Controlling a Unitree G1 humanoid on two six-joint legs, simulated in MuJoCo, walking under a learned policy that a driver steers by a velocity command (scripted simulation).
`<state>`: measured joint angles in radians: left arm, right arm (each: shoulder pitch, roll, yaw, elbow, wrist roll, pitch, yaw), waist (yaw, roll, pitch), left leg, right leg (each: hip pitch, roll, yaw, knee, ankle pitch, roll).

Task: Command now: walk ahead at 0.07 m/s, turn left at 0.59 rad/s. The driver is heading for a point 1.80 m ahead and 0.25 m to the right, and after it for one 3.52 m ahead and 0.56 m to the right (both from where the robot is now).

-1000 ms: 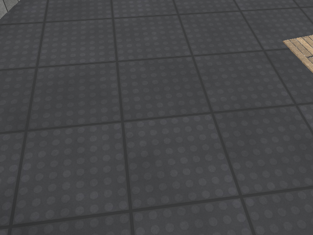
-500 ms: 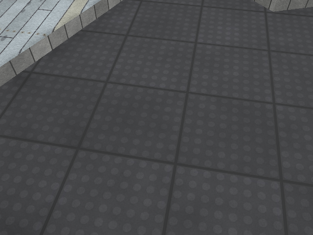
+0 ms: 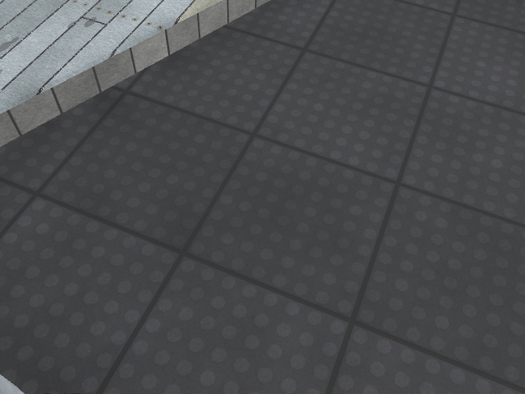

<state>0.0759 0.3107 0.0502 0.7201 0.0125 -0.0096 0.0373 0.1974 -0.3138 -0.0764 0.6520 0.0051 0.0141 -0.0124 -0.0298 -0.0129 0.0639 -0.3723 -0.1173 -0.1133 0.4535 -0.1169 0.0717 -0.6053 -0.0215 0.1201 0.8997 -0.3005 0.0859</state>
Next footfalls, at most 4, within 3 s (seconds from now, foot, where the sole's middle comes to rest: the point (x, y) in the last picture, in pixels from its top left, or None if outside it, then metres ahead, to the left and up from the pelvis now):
0.16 right None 0.12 -0.15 -0.77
0.46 left None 0.05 0.10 -0.77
0.80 right None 0.07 -0.17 -0.77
1.28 left None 0.13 0.05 -0.77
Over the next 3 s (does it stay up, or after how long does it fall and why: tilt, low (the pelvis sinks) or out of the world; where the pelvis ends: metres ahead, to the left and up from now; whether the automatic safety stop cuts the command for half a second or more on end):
stays up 0.89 -0.01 -0.01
